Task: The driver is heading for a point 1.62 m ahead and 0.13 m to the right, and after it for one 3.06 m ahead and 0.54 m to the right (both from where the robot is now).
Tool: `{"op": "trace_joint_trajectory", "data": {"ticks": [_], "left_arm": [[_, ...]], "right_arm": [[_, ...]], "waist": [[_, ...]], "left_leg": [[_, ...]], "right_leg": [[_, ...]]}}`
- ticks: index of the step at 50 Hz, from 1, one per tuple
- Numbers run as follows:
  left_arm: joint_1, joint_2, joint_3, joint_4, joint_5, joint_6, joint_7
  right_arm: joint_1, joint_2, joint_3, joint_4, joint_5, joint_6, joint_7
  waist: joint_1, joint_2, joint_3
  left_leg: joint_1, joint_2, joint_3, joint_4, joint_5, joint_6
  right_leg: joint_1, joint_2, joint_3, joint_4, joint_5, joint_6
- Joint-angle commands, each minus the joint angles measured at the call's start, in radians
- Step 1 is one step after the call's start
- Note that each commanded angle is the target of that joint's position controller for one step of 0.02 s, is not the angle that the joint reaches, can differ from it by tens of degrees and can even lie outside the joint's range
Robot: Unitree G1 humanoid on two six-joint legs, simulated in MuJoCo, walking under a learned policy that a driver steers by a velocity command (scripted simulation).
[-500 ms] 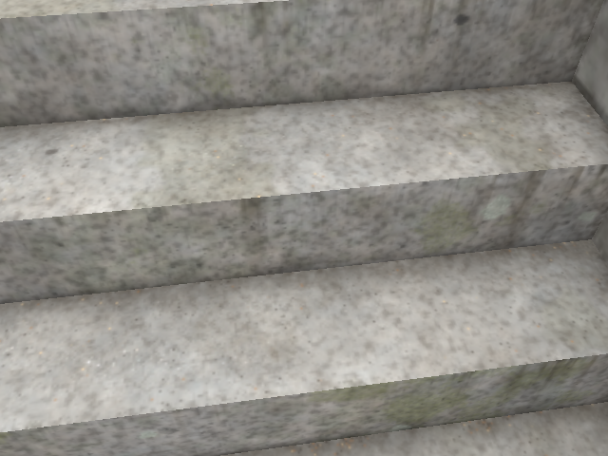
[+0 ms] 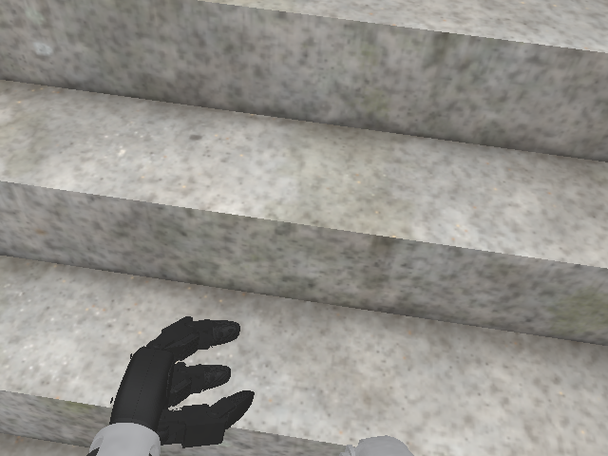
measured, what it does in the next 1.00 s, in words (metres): climbs: right foot 0.19 m higher, then left foot 0.20 m higher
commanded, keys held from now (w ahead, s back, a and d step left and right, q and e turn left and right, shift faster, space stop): w+q+shift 0.14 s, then w+shift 0.34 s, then w+e+shift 0.52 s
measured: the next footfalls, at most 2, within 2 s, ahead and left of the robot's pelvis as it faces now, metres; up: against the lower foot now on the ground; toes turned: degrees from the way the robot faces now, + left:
right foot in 0.16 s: +0.23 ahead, -0.17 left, +0.19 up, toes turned +10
left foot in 0.62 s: +0.54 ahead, +0.27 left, +0.39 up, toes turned +24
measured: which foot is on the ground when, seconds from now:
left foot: down 0.00-0.16, up 0.18-0.60, down 0.62-1.00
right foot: up 0.00-0.14, down 0.16-0.64, up 0.66-1.00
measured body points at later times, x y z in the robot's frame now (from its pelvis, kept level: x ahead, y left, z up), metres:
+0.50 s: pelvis +0.28 +0.01 +0.19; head +0.30 +0.04 +0.64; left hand +0.13 +0.21 +0.04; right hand +0.64 -0.04 +0.21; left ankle +0.33 +0.16 -0.29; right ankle +0.19 -0.18 -0.54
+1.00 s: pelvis +0.59 +0.19 +0.39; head +0.58 +0.20 +0.84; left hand +0.89 +0.38 +0.40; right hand +0.54 -0.06 +0.26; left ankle +0.50 +0.25 -0.34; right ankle +0.65 +0.09 +0.04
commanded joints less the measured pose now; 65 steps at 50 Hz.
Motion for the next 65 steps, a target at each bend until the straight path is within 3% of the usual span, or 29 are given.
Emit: {"op": "trace_joint_trajectory", "data": {"ticks": [1, 3, 5, 7, 8, 9, 10, 11, 14, 20, 22, 27, 28, 30, 31, 32, 33, 34, 38, 43, 49, 52, 56, 57, 58, 59, 60, 61, 65], "left_arm": [[-0.4, -0.015, -0.014, -0.225, 0.001, -0.002, 0.014], [-0.467, -0.028, -0.028, -0.283, 0.009, 0.01, 0.023], [-0.228, -0.029, -0.037, -0.221, -0.03, 0.02, 0.029], [0.297, 0.157, 0.09, -0.07, -0.082, 0.007, 0.066], [0.528, 0.239, 0.138, 0.003, -0.079, -0.003, 0.081], [0.635, 0.342, 0.161, 0.096, -0.051, -0.014, 0.098], [0.31, 0.323, 0.156, 0.06, -0.062, -0.022, 0.101], [0.226, 0.183, 0.133, 0.082, -0.095, -0.004, 0.095], [0.227, -0.055, 0.065, 0.278, -0.05, -0.047, 0.078], [0.291, 0.062, 0.091, 0.385, -0.047, -0.134, 0.045], [0.341, 0.138, 0.101, 0.392, -0.035, -0.157, 0.057], [0.759, 0.147, 0.115, 0.543, -0.022, -0.154, 0.076], [0.83, 0.127, 0.115, 0.574, -0.016, -0.145, 0.082], [0.651, 0.138, 0.102, 0.509, -0.106, -0.114, 0.081], [0.688, 0.235, 0.111, 0.482, -0.109, -0.137, 0.035], [0.506, 0.458, 0.177, 0.39, -0.125, -0.195, -0.014], [0.402, 0.434, 0.193, 0.309, -0.179, -0.231, -0.042], [0.342, 0.279, 0.171, 0.249, -0.154, -0.225, -0.052], [0.31, -0.005, 0.121, 0.154, -0.046, -0.131, -0.015], [0.201, -0.077, 0.038, 0.102, -0.072, -0.033, 0.024], [-0.028, -0.01, 0.033, 0.024, -0.096, 0.039, 0.071], [-0.172, 0.053, 0.023, -0.028, -0.118, 0.076, 0.037], [0.502, 0.193, 0.076, 0.127, -0.097, 0.06, 0.059], [0.502, 0.254, 0.104, 0.11, -0.103, 0.049, 0.049], [0.397, 0.258, 0.127, 0.085, -0.123, 0.045, 0.026], [0.286, 0.29, 0.148, 0.108, -0.123, 0.03, 0.024], [0.191, 0.288, 0.14, 0.079, -0.1, 0.029, 0.04], [0.216, 0.257, 0.132, 0.094, -0.076, 0.005, 0.052], [0.385, 0.177, 0.102, 0.288, -0.045, -0.073, 0.038]], "right_arm": [[0.136, -0.172, -0.063, 0.017, 0.005, -0.032, -0.012], [0.109, -0.163, -0.069, 0.028, 0.006, -0.017, -0.035], [-0.149, -0.168, -0.058, -0.038, 0.023, 0.002, -0.027], [-0.213, -0.278, -0.094, -0.069, 0.058, -0.049, 0.018], [-0.329, -0.306, -0.117, -0.078, 0.051, -0.078, 0.042], [-0.493, -0.112, -0.077, -0.14, 0.039, -0.083, 0.066], [-0.292, -0.022, -0.046, -0.196, -0.004, -0.074, 0.073], [-0.305, -0.043, -0.036, -0.169, -0.049, -0.07, 0.084], [-0.354, 0.069, 0.027, -0.214, -0.063, 0.001, 0.072], [-0.57, -0.013, 0.046, -0.336, -0.01, 0.056, 0.051], [-0.564, -0.041, 0.035, -0.338, -0.006, 0.084, 0.05], [-1.081, 0.071, 0.085, -0.543, -0.031, 0.053, 0.034], [-1.173, 0.09, 0.101, -0.591, -0.026, 0.047, 0.05], [-0.992, 0.152, 0.14, -0.583, 0.004, 0.047, 0.107], [-0.605, 0.07, 0.092, -0.462, 0.035, 0.075, 0.078], [-0.132, -0.08, 0.01, -0.396, 0.01, 0.105, 0.028], [-0.008, -0.242, -0.061, -0.363, -0.041, 0.092, 0.002], [-0.003, -0.342, -0.103, -0.312, -0.042, 0.066, 0.019], [-0.401, -0.073, -0.024, -0.151, 0.001, 0.037, 0.031], [-0.286, 0.063, 0.041, 0.06, -0.036, -0.033, 0.037], [-0.098, -0.072, 0.039, 0.213, -0.03, -0.077, 0.058], [0.025, -0.126, 0.053, 0.212, 0.008, -0.051, -0.004], [-0.25, -0.389, -0.012, -0.005, 0.089, -0.016, -0.024], [-0.284, -0.369, -0.032, -0.051, 0.079, 0.007, 0.006], [-0.29, -0.287, -0.041, -0.071, 0.028, 0.023, 0.039], [-0.395, -0.095, 0.006, -0.19, -0.009, 0.025, 0.08], [-0.445, -0.057, 0.024, -0.326, -0.071, -0.001, 0.088], [-0.5, -0.023, 0.043, -0.369, -0.104, -0.014, 0.071], [-0.553, 0.129, 0.132, -0.465, -0.086, 0.006, -0.019]], "waist": [[-0.049, 0.075, 0.125], [-0.027, 0.055, 0.116], [0.144, 0.149, 0.034], [0.385, 0.203, -0.257], [0.524, 0.115, -0.416], [0.534, -0.366, -0.385], [0.237, -0.428, -0.453], [0.216, -0.328, -0.333], [0.09, -0.047, -0.021], [0.075, 0.095, 0.215], [0.078, 0.017, 0.12], [0.32, -0.014, 0.218], [0.369, -0.035, 0.199], [0.241, 0.035, 0.011], [0.124, -0.021, -0.263], [-0.16, -0.232, -0.522], [-0.211, -0.044, -0.657], [-0.174, 0.279, -0.779], [0.15, 0.139, -0.238], [0.24, -0.011, 0.06], [0.249, -0.032, 0.165], [0.209, 0.02, 0.101], [0.455, 0.261, -0.311], [0.427, 0.271, -0.332], [0.365, 0.206, -0.231], [0.293, -0.169, -0.035], [0.215, -0.103, -0.041], [0.215, 0.07, -0.017], [0.11, 0.135, 0.23]], "left_leg": [[0.246, 0.298, -0.449, -0.257, 0.108, 0.147], [0.164, 0.338, -0.437, -0.381, 0.298, 0.143], [-0.311, 0.278, -0.123, -0.482, 0.837, 0.097], [-0.421, 0.248, -0.11, -0.006, 1.943, 0.045], [-0.39, 0.202, -0.09, 0.358, 1.829, 0.011], [-0.633, -0.046, -0.099, 0.775, 0.664, -0.057], [-0.751, -0.043, -0.181, 1.106, 0.387, -0.1], [-0.706, 0.029, -0.013, 1.226, 0.457, -0.089], [-0.837, 0.089, 0.01, 1.525, 0.444, -0.064], [-0.944, 0.124, 0.056, 1.273, 0.223, -0.068], [-0.89, 0.174, 0.184, 1.36, 0.203, -0.072], [-1.581, 0.315, 0.331, 1.4, -0.339, -0.044], [-1.574, 0.325, 0.359, 1.331, -0.371, -0.055], [-0.451, 0.26, 0.504, 0.656, 0.058, -0.043], [0.151, 0.106, 0.494, 0.741, 0.06, -0.07], [0.448, 0.128, 0.255, 0.735, 0.024, -0.061], [0.597, 0.349, -0.162, 0.456, -0.278, -0.03], [0.594, 0.589, -0.47, 0.115, -0.188, -0.093], [-0.048, 0.522, -0.198, 0.057, -0.209, -0.077], [-0.275, 0.533, 0.203, -0.125, 0.207, -0.117], [0.013, 0.405, 0.566, -0.282, 0.539, -0.192], [0.009, 0.376, 0.701, -0.449, 0.966, -0.182], [0.09, 0.5, 0.621, 0.181, 2.462, -0.016], [0.099, 0.509, 0.558, 0.468, 2.327, 0.02], [0.007, 0.427, 0.485, 0.795, 1.472, -0.01], [-0.565, 0.181, 0.401, 1.197, 0.435, -0.105], [-0.861, 0.067, 0.221, 1.592, 0.296, -0.162], [-0.916, 0.112, 0.141, 1.743, 0.31, -0.163], [-1.167, 0.2, 0.194, 1.953, 0.2, -0.155]], "right_leg": [[-0.434, -0.018, 0.041, 0.013, -0.176, -0.022], [-0.308, -0.052, 0.09, -0.136, -0.249, -0.047], [0.506, -0.024, -0.098, -0.59, -0.335, -0.087], [1.203, 0.07, -0.133, -0.72, -0.295, -0.081], [1.34, 0.039, 0.024, -0.98, -0.305, -0.097], [1.382, -0.191, 0.584, -1.462, -0.526, -0.137], [1.305, -0.367, 1.05, -1.708, -0.7, -0.188], [1.108, -0.261, 0.935, -1.671, -0.824, -0.197], [0.736, -0.242, 0.538, -1.543, -0.348, -0.216], [0.674, -0.214, 0.078, -1.88, 0.188, -0.16], [0.772, -0.277, 0.045, -1.994, 0.308, -0.212], [1.492, -0.323, 0.04, -2.106, 0.453, -0.207], [1.54, -0.313, 0.031, -2.131, 0.505, -0.205], [0.946, -0.22, -0.09, -2.269, 0.819, -0.197], [0.81, -0.266, -0.066, -1.973, 1.439, -0.212], [0.768, -0.276, 0.004, -1.595, 1.91, -0.166], [0.578, -0.166, 0.07, -1.17, 1.688, -0.1], [0.531, 0.033, 0.139, -0.689, 0.456, -0.068], [0.267, -0.061, 0.1, -0.024, 0.584, -0.076], [0.041, -0.031, 0.109, 0.035, 0.377, -0.119], [-0.311, 0.057, -0.034, 0.289, 0.137, -0.223], [-0.029, 0.043, -0.26, -0.194, 0.129, -0.212], [0.798, 0.157, -0.29, -0.579, -0.222, -0.195], [0.862, 0.195, -0.168, -0.843, -0.337, -0.209], [0.859, 0.192, 0.037, -1.255, -0.307, -0.254], [0.91, 0.086, 0.49, -1.465, -0.099, -0.372], [0.948, -0.02, 0.903, -1.663, -0.048, -0.475], [0.852, -0.056, 0.968, -1.754, -0.141, -0.441], [0.617, -0.018, 0.636, -1.792, 0.113, -0.3]]}}
Keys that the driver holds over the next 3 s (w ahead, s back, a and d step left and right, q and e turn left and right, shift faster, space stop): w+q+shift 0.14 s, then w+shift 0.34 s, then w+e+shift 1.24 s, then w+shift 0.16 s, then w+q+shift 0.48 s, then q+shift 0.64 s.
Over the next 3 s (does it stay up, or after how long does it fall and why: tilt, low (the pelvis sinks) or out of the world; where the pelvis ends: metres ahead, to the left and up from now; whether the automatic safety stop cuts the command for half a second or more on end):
stays up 1.69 -0.44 1.20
